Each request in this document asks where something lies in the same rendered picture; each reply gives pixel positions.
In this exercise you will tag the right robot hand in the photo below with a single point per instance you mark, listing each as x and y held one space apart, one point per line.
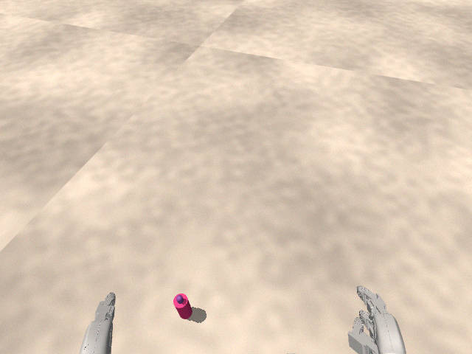
385 336

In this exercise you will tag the left robot hand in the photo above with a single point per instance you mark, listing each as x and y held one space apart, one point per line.
98 336

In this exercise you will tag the bottle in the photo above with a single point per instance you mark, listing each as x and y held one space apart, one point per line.
182 305

